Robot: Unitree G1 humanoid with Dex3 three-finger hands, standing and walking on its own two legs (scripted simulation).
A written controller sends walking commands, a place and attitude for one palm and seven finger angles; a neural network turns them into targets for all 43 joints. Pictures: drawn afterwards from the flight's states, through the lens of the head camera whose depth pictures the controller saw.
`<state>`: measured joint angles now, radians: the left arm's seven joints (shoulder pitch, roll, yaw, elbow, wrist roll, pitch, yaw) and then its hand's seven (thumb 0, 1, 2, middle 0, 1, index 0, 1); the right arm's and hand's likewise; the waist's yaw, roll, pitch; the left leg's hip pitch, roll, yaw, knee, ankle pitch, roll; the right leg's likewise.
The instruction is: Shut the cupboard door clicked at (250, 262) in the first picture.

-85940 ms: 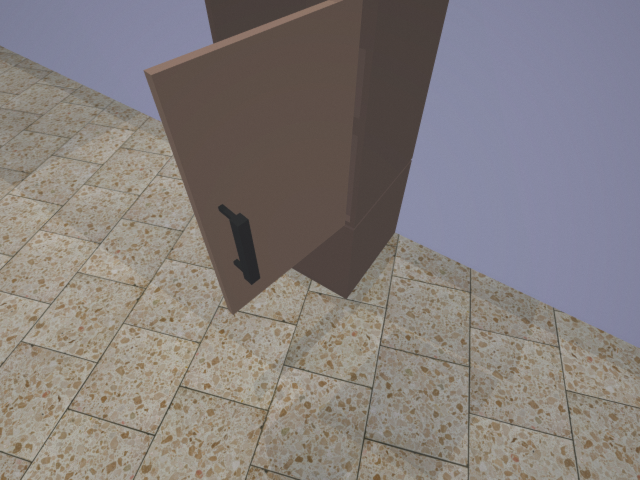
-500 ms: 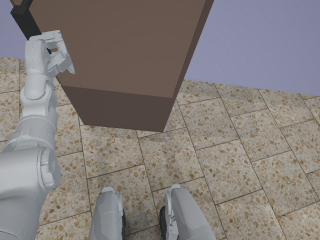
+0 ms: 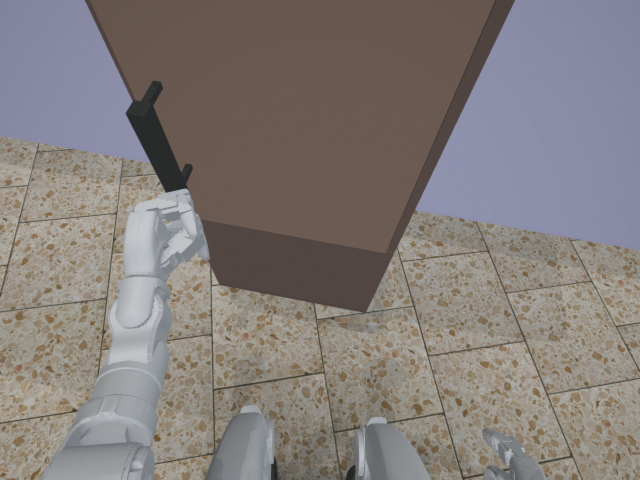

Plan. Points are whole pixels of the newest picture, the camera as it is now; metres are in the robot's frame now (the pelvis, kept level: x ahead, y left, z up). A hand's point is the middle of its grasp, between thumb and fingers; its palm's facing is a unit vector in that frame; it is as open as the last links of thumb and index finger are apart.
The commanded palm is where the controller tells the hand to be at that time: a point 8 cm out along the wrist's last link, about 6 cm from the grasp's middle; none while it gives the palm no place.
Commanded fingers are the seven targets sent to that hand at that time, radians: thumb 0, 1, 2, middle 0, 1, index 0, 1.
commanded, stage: draw the hand back to the body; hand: left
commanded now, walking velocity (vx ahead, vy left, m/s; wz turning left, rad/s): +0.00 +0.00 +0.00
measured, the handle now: (167, 146) +0.55 +0.23 +0.02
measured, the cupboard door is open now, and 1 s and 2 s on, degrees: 0 0 0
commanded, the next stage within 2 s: step back with the hand held close in 1.64 s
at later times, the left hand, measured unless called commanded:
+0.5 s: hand (144, 248) +0.34 +0.18 +0.12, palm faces +0.06 -1.00 -0.04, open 3.1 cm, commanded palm +0.29 +0.24 +0.13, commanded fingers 0.00 0.90 0.90 -1.22 -1.41 -1.22 -1.41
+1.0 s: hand out of the picture +0.26 +0.24 +0.21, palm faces +0.37 -0.87 -0.33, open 4.1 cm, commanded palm +0.21 +0.28 +0.24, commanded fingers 0.00 0.90 0.90 -0.53 -0.66 -0.53 -0.66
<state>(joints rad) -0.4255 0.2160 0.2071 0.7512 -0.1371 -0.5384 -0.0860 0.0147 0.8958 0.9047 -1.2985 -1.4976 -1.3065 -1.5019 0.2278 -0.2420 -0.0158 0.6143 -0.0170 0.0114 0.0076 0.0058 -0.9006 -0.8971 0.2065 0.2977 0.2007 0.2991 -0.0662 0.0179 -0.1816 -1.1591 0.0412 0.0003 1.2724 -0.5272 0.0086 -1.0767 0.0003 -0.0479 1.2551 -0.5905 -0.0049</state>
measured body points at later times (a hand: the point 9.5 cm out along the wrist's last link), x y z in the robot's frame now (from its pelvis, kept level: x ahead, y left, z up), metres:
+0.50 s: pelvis +0.01 -0.01 +0.05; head +0.07 -0.01 +0.50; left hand +0.33 +0.23 +0.12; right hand +0.13 -0.26 -0.06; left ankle +0.03 +0.11 -0.62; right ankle +0.00 -0.12 -0.62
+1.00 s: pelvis +0.04 -0.01 +0.11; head +0.02 -0.03 +0.56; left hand +0.24 +0.28 +0.23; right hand +0.24 -0.22 +0.04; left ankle +0.03 +0.11 -0.62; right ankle +0.00 -0.12 -0.62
